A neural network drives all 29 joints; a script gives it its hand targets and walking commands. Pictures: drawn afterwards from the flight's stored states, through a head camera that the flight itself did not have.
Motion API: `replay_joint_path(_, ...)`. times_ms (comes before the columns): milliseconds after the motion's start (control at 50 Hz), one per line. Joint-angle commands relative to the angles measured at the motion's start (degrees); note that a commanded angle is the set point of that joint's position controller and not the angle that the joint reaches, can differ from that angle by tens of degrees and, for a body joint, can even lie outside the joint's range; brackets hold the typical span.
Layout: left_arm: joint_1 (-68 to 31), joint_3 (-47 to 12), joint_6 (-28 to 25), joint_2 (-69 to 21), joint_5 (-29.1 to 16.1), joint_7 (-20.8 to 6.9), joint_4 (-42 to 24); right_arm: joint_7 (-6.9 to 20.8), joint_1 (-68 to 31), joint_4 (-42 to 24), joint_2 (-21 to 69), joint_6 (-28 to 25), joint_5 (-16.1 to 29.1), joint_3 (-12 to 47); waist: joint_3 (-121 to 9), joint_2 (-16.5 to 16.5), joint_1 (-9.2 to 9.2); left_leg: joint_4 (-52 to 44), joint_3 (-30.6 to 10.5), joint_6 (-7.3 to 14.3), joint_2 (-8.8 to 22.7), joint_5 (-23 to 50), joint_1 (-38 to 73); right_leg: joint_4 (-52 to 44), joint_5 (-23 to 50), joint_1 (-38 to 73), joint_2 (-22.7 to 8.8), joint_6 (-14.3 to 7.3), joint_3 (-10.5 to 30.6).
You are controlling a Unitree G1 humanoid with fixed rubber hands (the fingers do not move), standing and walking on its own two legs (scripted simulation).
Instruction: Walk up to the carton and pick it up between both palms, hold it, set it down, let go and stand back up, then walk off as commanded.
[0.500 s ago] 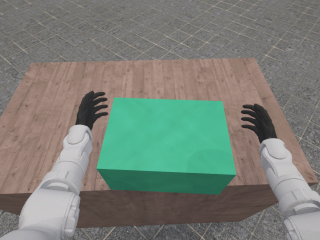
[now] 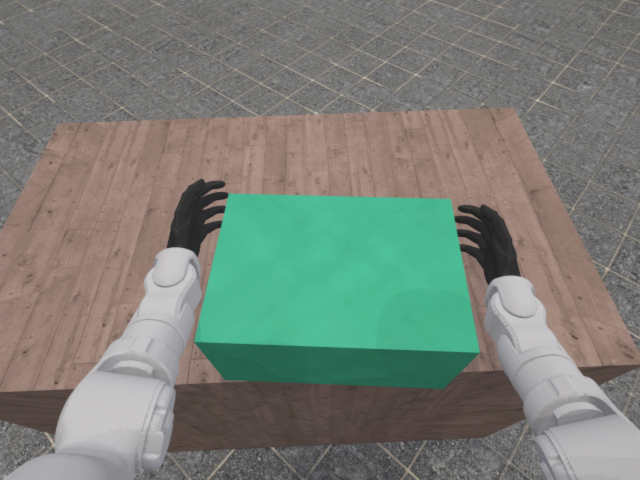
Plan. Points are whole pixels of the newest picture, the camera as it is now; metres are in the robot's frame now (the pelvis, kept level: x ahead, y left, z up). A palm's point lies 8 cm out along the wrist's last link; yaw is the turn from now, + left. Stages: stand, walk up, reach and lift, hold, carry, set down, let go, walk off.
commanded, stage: reach and lift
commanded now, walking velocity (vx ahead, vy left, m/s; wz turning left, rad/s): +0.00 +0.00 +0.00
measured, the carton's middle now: (335, 291) +0.36 +0.02 -0.01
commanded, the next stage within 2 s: none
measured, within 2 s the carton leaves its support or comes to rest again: leaves its support in 1.06 s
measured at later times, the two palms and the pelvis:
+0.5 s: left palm (190, 243) +0.39 +0.21 +0.04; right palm (495, 270) +0.38 -0.19 +0.03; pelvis +0.00 +0.00 +0.00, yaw +0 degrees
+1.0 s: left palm (194, 243) +0.39 +0.20 +0.05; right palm (497, 269) +0.37 -0.19 +0.03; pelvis +0.00 +0.01 +0.00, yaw +0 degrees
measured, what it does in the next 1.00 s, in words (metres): stands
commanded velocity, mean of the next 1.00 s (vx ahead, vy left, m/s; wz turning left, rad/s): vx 0.00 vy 0.00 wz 0.00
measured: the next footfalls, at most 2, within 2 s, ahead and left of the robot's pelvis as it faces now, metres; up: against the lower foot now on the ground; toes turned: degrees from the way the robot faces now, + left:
none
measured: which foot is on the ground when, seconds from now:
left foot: down 0.00-1.00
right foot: down 0.00-1.00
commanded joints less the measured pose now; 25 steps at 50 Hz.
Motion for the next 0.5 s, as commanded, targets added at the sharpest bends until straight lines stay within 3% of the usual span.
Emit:
replay_joint_path(0, -16.7, 3.2, -3.5, 0.4, 1.9, -0.4, -1.9, -0.7, -22.6, -2.9, -0.9, -2.0, -0.6, -2.7, -30.2, 0.8, -0.60, 4.3, 3.8, -1.8, -2.8, 27.7, 9.1, -0.2, 22.7, 19.4, 2.5, 0.4, -2.2)
replay_joint_path(60, -16.0, 2.4, -3.4, -0.7, 1.9, -0.2, -3.8, -0.4, -22.1, -2.6, -0.5, -2.1, -0.1, -2.2, -29.5, 2.8, -0.28, 4.4, 3.8, -2.6, -2.4, 29.2, 11.2, -0.9, 21.0, 17.4, 2.8, -0.1, -2.9)
replay_joint_path(80, -16.2, 2.0, -3.2, -1.1, 2.1, 0.1, -4.1, -0.4, -22.3, -4.2, -0.9, -2.3, -0.8, -3.5, -30.9, 2.9, -0.79, 4.2, 3.2, -2.6, -2.2, 29.6, 12.5, -1.5, 20.4, 16.2, 3.1, -0.7, -3.2)
replay_joint_path(140, -16.7, 3.0, -3.6, 0.2, 1.7, 0.1, -1.9, -0.4, -22.6, -4.0, 0.5, -1.5, -0.5, -2.2, -29.0, 0.0, 0.15, 4.2, 4.1, -1.6, -2.7, 25.3, 9.2, -1.5, 17.8, 17.9, 2.7, -0.1, -2.3)
replay_joint_path(180, -16.7, 2.6, -4.1, -0.5, 1.9, 0.4, -2.2, -0.4, -22.6, -3.5, 0.8, -1.5, -0.9, -3.3, -29.3, 1.6, -0.19, 3.9, 3.8, -1.8, -2.5, 25.2, 9.6, -1.3, 17.4, 17.4, 2.7, -0.4, -2.4)
replay_joint_path(260, -17.1, 1.9, -4.2, -1.8, 1.8, 0.3, -1.0, -0.3, -23.2, -3.1, 0.8, -1.5, -1.5, -3.4, -29.8, 0.9, -0.87, 3.8, 3.6, -1.8, -2.3, 25.4, 11.0, -1.8, 17.0, 16.0, 2.9, -0.4, -2.9)
replay_joint_path(280, -17.0, 1.7, -4.3, -2.6, 1.8, 0.5, -2.1, -0.2, -22.7, -2.2, 0.8, -1.6, -1.4, -3.6, -29.7, 2.4, -0.85, 4.3, 3.4, -2.3, -2.2, 26.5, 11.5, -1.5, 17.1, 15.6, 3.0, -0.7, -3.1)
replay_joint_path(300, -17.3, 2.3, -4.2, -1.8, 2.0, 0.3, -1.0, -0.2, -23.1, -2.5, 1.5, -1.2, -1.0, -2.8, -28.6, 1.4, -0.09, 4.3, 3.8, -2.0, -2.3, 26.0, 10.8, -1.9, 16.4, 15.7, 2.8, -0.6, -2.6)
replay_joint_path(320, -18.6, 1.7, -4.4, -2.2, 1.7, 0.2, -0.6, -0.2, -23.7, -1.5, 2.1, -0.9, -1.7, -3.6, -28.1, 2.5, -0.83, 3.8, 3.8, -1.9, -2.5, 24.3, 10.2, -2.3, 14.6, 15.3, 2.6, -0.8, -2.8)
replay_joint_path(380, -16.8, 2.2, -5.2, -2.8, 1.4, 0.1, 0.4, -0.1, -24.2, -4.5, 3.3, -1.5, -2.3, -2.9, -28.6, -0.2, 0.42, 4.3, 4.2, -1.4, -2.4, 24.5, 9.1, -1.9, 16.7, 17.0, 2.5, -0.4, -2.3)
replay_joint_path(420, -17.8, 1.6, -5.4, -3.3, 1.8, 0.3, -1.1, -0.3, -24.0, -3.9, 2.9, -1.9, -2.6, -3.6, -29.7, 1.6, -0.72, 4.0, 3.7, -2.0, -2.5, 25.5, 10.1, -1.7, 17.2, 16.3, 2.8, -0.4, -2.7)
replay_joint_path(440, -16.4, 2.3, -5.7, -3.4, 1.9, 0.0, 0.8, -0.4, -23.1, -3.6, 4.3, -1.9, -2.6, -3.1, -29.1, 0.3, 0.13, 4.5, 4.2, -1.5, -2.6, 24.2, 8.5, -1.9, 17.0, 17.1, 2.4, -0.5, -1.9)
replay_joint_path(460, -18.2, 2.1, -5.7, -2.9, 1.5, 0.2, 0.3, -0.5, -24.3, -3.6, 3.4, -1.8, -3.3, -4.6, -29.8, -0.1, -1.24, 4.1, 4.0, -1.3, -2.5, 23.2, 8.3, -1.7, 15.9, 16.7, 2.6, -0.3, -2.3)
replay_joint_path(480, -15.8, 2.3, -5.7, -3.6, 1.7, 0.3, 0.9, -0.6, -23.3, -4.0, 3.4, -1.9, -3.3, -3.4, -28.7, -0.7, -0.39, 3.9, 4.0, -1.4, -2.5, 24.1, 8.3, -1.6, 17.5, 17.8, 2.6, -0.2, -2.1)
